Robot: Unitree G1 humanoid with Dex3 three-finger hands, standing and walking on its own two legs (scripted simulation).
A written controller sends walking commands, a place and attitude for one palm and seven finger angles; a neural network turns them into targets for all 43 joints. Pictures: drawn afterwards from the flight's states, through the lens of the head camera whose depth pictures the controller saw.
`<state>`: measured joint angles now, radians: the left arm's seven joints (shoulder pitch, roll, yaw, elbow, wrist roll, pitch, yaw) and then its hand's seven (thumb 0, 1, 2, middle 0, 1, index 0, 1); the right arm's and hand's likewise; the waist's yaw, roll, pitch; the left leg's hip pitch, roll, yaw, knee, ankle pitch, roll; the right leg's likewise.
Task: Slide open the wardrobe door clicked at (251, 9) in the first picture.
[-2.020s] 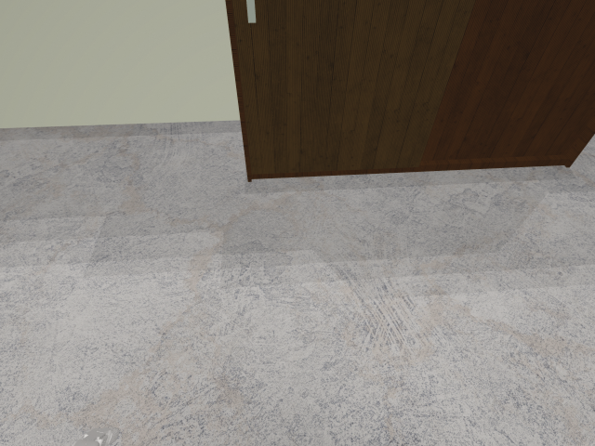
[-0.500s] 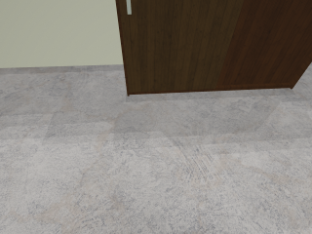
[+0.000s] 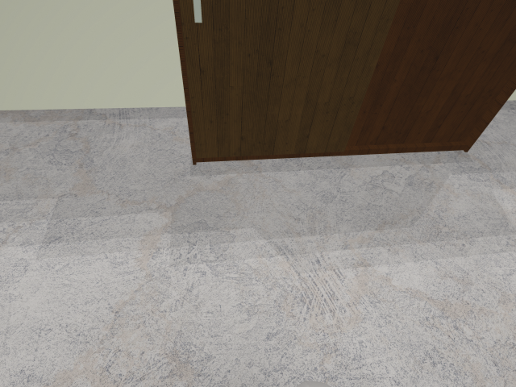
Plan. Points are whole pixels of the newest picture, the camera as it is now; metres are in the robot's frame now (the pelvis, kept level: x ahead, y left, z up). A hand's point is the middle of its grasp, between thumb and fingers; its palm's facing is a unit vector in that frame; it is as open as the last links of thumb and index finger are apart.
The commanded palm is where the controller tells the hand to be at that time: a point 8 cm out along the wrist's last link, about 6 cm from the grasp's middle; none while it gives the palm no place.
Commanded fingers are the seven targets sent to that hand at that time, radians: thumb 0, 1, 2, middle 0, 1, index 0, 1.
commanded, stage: walk to a spot facing it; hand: left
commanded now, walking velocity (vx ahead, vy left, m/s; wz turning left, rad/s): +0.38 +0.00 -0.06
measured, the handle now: out of the picture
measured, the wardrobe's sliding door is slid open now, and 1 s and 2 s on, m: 0.00 0.00 0.00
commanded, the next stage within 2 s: turn to face it in 0.94 s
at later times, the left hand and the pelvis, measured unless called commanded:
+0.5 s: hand (178, 325) +0.26 +0.16 -0.17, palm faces +0.03 -0.98 -0.20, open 7.2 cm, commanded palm none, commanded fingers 0.00 0.90 0.90 -0.20 -0.30 -0.20 -0.30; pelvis +0.22 -0.03 +0.00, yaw +0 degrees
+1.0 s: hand (187, 221) +0.51 +0.18 -0.17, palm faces -0.06 -0.98 -0.18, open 7.3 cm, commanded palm none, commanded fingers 0.00 0.90 0.90 -0.20 -0.30 -0.20 -0.30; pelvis +0.45 +0.00 +0.00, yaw -6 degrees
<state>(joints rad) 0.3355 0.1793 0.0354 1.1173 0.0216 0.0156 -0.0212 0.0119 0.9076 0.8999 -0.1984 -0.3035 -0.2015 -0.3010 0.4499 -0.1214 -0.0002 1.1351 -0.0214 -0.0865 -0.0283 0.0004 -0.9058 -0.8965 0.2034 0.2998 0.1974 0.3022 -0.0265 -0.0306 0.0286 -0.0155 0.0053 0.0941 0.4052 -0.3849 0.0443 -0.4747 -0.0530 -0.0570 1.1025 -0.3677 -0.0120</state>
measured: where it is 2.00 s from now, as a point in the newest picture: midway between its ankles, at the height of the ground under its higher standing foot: (260, 285)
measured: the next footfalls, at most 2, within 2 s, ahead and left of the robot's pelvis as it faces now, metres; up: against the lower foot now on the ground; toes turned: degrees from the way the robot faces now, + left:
right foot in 0.24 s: +0.27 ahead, -0.13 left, +0.00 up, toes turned -8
left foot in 0.64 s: +0.41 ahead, +0.12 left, +0.00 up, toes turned +10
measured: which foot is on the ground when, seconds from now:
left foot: down 0.00-0.26, up 0.28-0.62, down 0.64-1.00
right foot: up 0.00-0.22, down 0.24-0.64, up 0.66-1.00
